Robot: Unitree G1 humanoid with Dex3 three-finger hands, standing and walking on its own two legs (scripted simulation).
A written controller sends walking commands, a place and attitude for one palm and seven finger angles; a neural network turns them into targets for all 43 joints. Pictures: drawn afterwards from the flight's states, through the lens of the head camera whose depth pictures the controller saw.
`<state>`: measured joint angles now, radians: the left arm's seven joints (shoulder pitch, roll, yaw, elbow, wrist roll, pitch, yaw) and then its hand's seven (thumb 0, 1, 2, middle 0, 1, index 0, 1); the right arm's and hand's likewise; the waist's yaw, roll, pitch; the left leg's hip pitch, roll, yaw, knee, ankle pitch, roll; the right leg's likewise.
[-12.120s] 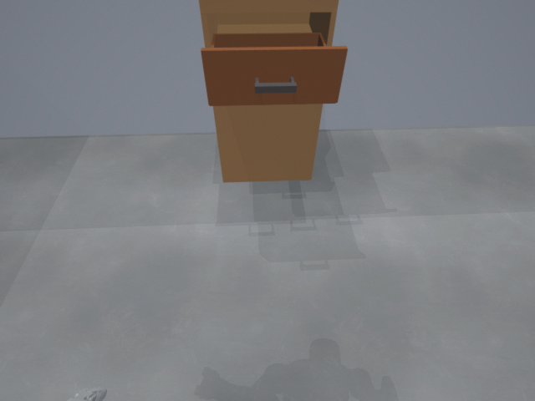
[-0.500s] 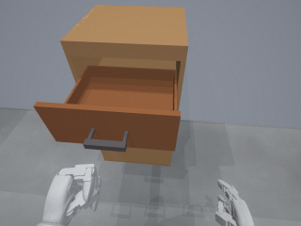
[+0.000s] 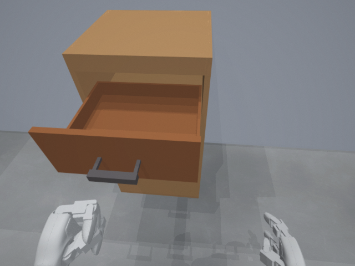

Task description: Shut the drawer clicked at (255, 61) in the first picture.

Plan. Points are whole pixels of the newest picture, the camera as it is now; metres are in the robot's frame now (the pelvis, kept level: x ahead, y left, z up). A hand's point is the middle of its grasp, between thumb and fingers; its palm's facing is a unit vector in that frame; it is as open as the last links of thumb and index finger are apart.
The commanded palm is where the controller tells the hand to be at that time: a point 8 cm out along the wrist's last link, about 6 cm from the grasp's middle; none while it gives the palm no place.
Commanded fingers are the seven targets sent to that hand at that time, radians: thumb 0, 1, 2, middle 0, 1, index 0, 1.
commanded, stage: bring the fist close to the handle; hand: left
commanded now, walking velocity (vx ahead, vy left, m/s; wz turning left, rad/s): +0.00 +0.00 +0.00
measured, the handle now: (115, 169) +0.35 +0.19 +0.01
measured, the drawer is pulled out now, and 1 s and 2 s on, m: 0.29 0.29 0.28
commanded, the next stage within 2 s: push the drawer shut in 1.32 s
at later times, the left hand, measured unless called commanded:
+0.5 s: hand (112, 224) +0.20 +0.15 +0.06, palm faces -0.05 -1.00 -0.03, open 3.3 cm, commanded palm +0.18 +0.20 +0.05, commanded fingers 0.00 0.90 0.90 -1.40 -1.60 -1.40 -1.60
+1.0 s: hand (120, 213) +0.24 +0.15 +0.01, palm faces -0.06 -1.00 -0.02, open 3.3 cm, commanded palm +0.22 +0.21 +0.01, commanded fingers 0.00 0.90 0.90 -1.40 -1.60 -1.40 -1.60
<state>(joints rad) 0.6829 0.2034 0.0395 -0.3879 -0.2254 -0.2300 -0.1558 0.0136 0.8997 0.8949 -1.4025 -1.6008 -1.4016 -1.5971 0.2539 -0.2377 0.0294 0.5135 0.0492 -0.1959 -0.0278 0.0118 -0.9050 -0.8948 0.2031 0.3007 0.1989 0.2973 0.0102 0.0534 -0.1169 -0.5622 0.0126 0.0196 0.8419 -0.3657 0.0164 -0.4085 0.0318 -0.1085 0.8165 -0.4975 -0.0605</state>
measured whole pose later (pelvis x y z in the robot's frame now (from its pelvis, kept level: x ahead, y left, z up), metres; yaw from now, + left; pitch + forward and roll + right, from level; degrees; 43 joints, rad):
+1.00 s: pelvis -0.02 +0.01 -0.04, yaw -1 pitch +14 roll -2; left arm 0.26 0.18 0.03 0.06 -0.18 -0.40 -0.11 0.01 0.90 0.90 -1.40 -1.60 -1.40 -1.60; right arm 0.22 -0.24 0.03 0.53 0.01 -0.11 -0.01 0.01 -0.90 -0.89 0.20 0.30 0.20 0.30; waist -0.02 0.04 -0.14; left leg -0.91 0.03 0.03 1.09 -0.43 0.03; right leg -0.76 0.03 -0.11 1.08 -0.57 -0.05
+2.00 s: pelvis -0.02 +0.01 -0.04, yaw -1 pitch +14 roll -2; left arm 0.07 0.19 0.01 0.20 -0.16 -0.41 -0.07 -0.04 0.85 0.93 -1.40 -1.60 -1.40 -1.60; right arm 0.23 -0.26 0.03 0.56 0.02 -0.05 -0.02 0.01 -0.91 -0.89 0.20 0.30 0.20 0.30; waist -0.02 0.04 -0.14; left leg -0.91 0.02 0.02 1.08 -0.42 0.03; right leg -0.75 0.03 -0.11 1.07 -0.57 -0.06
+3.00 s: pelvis -0.03 +0.02 -0.05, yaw -3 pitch +18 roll -3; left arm -0.64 0.26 0.19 0.93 -0.09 -0.47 -0.04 -0.06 0.80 0.92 -1.40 -1.60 -1.40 -1.60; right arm 0.31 -0.26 0.03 0.64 0.00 0.02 0.02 0.00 -0.91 -0.89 0.20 0.30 0.20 0.30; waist -0.10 0.03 -0.13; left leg -1.01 0.03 0.04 1.09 -0.40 0.05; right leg -0.87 0.04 -0.09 1.08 -0.54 -0.04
